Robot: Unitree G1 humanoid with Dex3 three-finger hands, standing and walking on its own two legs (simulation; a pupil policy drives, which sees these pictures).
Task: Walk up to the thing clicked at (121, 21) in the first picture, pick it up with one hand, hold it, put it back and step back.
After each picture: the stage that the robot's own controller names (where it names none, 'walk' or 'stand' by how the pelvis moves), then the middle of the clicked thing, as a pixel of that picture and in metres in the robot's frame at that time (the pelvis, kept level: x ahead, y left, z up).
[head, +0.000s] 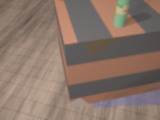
stand; (123, 5) +0.87 -0.21 +0.08
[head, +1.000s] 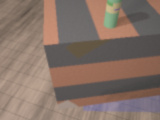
rise first; (114, 3) +0.77 -0.12 +0.11
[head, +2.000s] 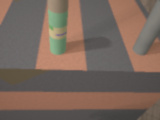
sink last; (58, 26) +0.56 +0.13 +0.11
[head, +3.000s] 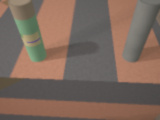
stand; (30, 32) +0.51 +0.22 +0.13
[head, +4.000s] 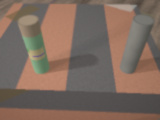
stand; (36, 47) +0.51 +0.21 +0.08
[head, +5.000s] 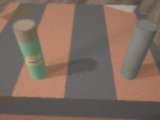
stand; (32, 53) +0.47 +0.21 +0.08
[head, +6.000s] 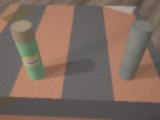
stand; (30, 53) +0.47 +0.22 +0.08
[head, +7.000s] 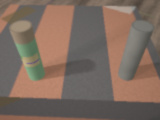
stand; (30, 54) +0.47 +0.22 +0.08
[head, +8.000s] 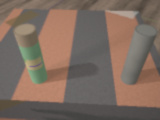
rise first; (33, 57) +0.46 +0.22 +0.08
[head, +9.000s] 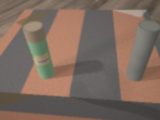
go down; (40, 53) +0.49 +0.21 +0.08
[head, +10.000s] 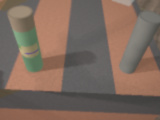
go down; (28, 43) +0.49 +0.19 +0.10
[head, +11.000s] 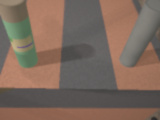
go down; (21, 36) +0.48 +0.19 +0.12
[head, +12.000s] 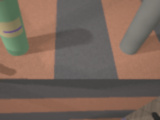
close in; (7, 18) +0.48 +0.20 +0.15
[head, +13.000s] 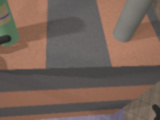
close; out of the picture +0.52 +0.20 +0.17
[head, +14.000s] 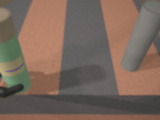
lift; (9, 57) +0.37 +0.21 +0.16
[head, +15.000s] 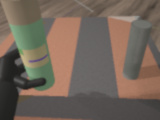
lift; (33, 47) +0.32 +0.14 +0.27
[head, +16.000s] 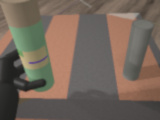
hold; (33, 49) +0.32 +0.14 +0.26
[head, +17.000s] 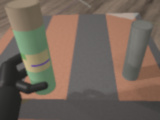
hold; (35, 52) +0.33 +0.14 +0.24
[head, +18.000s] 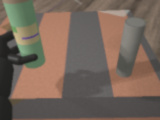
crouch; (25, 27) +0.42 +0.16 +0.26
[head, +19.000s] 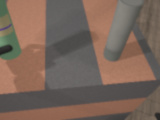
lower; out of the picture +0.50 +0.20 +0.18
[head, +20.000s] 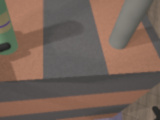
lower; out of the picture +0.50 +0.20 +0.16
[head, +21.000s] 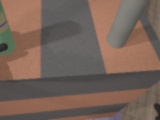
lower; out of the picture +0.50 +0.21 +0.16
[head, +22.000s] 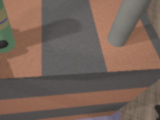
lower; out of the picture +0.51 +0.20 +0.16
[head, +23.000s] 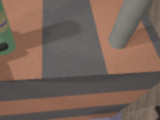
lower; out of the picture +0.50 +0.21 +0.16
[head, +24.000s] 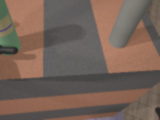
open; out of the picture +0.50 +0.20 +0.16
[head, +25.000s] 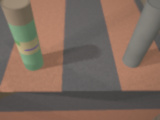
sink last; (26, 38) +0.47 +0.18 +0.13
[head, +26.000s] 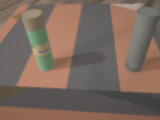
stand; (40, 43) +0.51 +0.21 +0.12
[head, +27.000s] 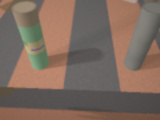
stand; (33, 40) +0.48 +0.20 +0.13
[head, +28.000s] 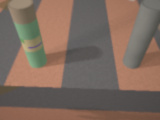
stand; (30, 37) +0.49 +0.20 +0.14
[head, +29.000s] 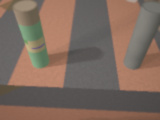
stand; (34, 38) +0.49 +0.20 +0.13
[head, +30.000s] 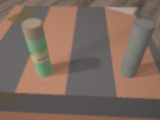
walk; (39, 50) +0.50 +0.19 +0.08
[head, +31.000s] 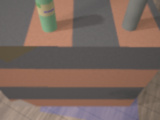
walk; (45, 3) +0.66 +0.17 +0.11
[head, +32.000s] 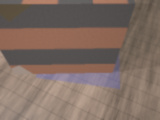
walk; out of the picture +1.00 +0.29 +0.11
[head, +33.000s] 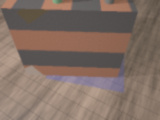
stand; out of the picture +1.12 +0.21 +0.09
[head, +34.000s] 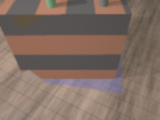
stand; out of the picture +1.11 +0.22 +0.08
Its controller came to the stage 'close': yes
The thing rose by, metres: 0.20
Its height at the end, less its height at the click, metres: +0.00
